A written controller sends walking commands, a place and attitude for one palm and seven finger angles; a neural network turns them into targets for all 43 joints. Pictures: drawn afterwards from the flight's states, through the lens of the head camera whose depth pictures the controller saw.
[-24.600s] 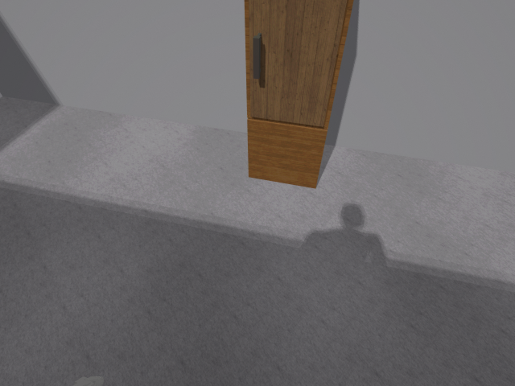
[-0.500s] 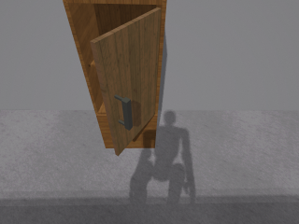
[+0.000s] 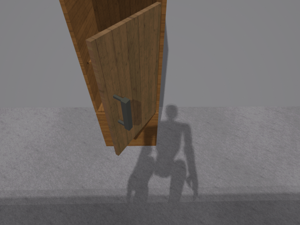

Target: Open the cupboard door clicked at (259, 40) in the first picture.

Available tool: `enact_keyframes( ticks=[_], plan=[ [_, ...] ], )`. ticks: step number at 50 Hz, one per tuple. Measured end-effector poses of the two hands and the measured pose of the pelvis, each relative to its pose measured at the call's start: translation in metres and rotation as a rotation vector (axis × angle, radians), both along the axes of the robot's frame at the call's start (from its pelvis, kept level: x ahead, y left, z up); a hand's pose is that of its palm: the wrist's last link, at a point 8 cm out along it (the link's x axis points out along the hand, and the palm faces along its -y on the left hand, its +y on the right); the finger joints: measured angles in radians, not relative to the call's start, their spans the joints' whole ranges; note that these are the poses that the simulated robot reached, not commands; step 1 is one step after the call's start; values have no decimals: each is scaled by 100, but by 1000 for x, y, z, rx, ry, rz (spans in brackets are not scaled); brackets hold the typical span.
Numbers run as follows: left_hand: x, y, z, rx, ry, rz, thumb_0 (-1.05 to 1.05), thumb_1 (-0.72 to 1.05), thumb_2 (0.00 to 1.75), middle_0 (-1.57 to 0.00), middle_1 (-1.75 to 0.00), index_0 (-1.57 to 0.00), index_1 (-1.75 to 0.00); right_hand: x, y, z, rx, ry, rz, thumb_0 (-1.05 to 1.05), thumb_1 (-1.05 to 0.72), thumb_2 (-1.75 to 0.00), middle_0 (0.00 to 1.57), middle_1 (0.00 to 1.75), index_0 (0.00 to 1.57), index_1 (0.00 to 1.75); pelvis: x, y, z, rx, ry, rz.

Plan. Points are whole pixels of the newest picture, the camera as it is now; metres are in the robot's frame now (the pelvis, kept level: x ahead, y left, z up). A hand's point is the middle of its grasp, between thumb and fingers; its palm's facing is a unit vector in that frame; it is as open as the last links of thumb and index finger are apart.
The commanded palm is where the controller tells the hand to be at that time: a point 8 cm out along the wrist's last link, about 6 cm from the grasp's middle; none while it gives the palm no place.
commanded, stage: look to check the result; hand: left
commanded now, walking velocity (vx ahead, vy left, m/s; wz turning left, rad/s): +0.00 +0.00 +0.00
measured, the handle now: (122, 112) +0.50 +0.14 -0.04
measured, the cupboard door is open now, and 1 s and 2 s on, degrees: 56 56 56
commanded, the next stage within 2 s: walk to a spot facing it in 0.12 s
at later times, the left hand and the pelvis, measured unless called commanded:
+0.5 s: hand out of the picture -0.02 +0.17 -0.18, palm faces -0.02 -0.98 -0.19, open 7.4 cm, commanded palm none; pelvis +0.00 +0.00 -0.01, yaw -5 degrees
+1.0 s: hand out of the picture +0.04 +0.16 -0.15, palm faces -0.24 -0.92 -0.30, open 7.4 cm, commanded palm none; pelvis -0.02 -0.03 +0.01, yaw -22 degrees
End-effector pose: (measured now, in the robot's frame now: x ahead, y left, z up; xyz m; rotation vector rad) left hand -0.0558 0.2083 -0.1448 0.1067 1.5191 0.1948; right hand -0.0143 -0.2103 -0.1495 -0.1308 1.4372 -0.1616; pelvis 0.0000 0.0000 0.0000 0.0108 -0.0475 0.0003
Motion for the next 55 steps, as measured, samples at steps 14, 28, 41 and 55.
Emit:
enact_keyframes(
  ticks=[14, 28, 41, 55],
  plan=[
    [17, -1, -2, -11, -36, -15, 0, 91, 90, -20, -30, -20, -30, 3, 0, 2, -5, -5, 0, 1, -91, -90, 19, 30, 20, 30, 2, 1, 1, 3, 0, -3],
    [45, 20, -4, 25, -16, -113, 0, 91, 90, -21, -30, -20, -30, -9, -19, -5, -50, -40, -124, 0, -91, -90, 20, 30, 20, 30, -8, -1, -9, 7, 46, -124],
    [90, 10, 26, 132, -118, -261, 0, 91, 90, -20, -30, -20, -30, 8, -71, 2, -53, -160, -227, 1, -91, -90, 20, 30, 20, 30, -22, -29, 2, 56, 51, -275],
    [116, 0, 22, 85, -86, -382, 0, 91, 90, -21, -30, -20, -30, 76, -95, 36, -123, -388, -292, 1, -91, -90, 19, 30, 20, 30, -6, -28, 5, 36, 64, -442]
  ],
)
